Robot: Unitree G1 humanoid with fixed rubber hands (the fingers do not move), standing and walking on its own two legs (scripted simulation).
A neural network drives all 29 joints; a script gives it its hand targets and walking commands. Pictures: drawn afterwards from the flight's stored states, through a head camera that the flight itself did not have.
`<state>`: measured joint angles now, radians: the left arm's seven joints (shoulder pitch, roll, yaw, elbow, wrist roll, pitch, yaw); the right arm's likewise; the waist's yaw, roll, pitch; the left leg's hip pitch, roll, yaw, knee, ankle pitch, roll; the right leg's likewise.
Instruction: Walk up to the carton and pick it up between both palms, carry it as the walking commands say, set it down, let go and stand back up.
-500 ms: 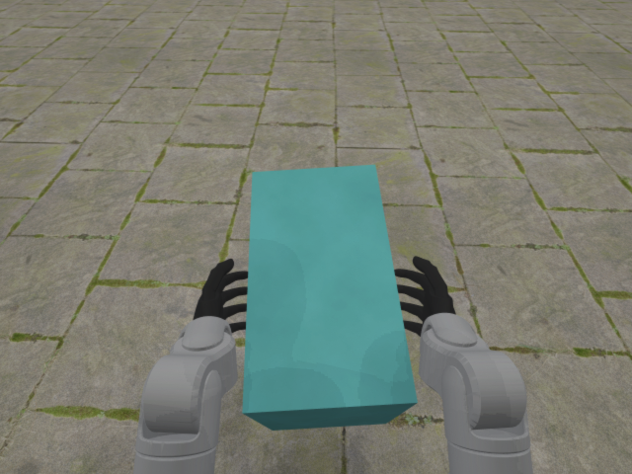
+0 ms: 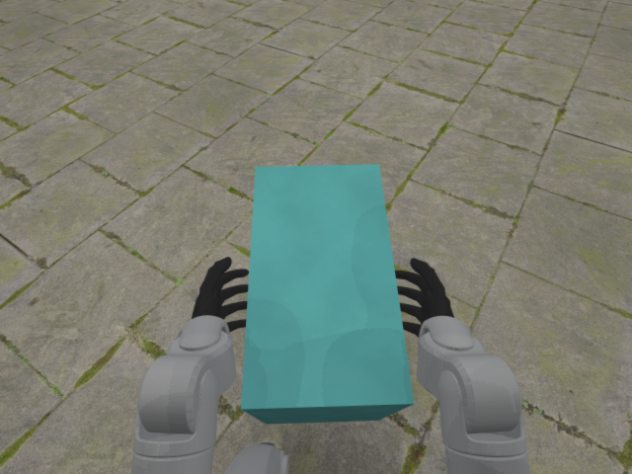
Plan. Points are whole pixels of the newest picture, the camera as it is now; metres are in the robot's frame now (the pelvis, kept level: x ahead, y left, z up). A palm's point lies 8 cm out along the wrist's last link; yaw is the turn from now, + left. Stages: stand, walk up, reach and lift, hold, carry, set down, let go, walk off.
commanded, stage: carry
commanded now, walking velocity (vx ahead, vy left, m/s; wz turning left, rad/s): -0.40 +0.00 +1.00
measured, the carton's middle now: (320, 300) +0.34 -0.01 +0.01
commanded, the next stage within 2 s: none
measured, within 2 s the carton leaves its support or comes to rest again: neither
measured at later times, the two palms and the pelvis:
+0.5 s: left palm out of the picture -0.05 +0.25 +0.08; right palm out of the picture +0.07 +0.03 +0.06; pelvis -0.22 +0.01 +0.00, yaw +29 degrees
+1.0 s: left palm out of the picture -0.26 +0.24 +0.09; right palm out of the picture -0.10 +0.06 +0.08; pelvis -0.39 -0.03 -0.01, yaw +39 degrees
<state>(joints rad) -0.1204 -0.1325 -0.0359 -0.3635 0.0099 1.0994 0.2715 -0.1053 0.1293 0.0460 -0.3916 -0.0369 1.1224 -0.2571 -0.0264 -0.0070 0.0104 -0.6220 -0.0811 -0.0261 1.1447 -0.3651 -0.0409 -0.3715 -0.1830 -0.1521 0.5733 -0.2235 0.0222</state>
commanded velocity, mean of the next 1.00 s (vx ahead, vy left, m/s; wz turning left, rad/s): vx -0.19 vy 0.00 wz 0.48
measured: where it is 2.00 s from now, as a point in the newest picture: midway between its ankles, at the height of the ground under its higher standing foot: outside the picture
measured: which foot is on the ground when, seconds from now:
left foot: up 0.00-0.08, down 0.10-0.38, up 0.40-0.64, down 0.66-0.96, up 0.98-1.00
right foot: down 0.00-0.10, up 0.12-0.38, down 0.40-0.66, up 0.68-0.94, down 0.96-1.00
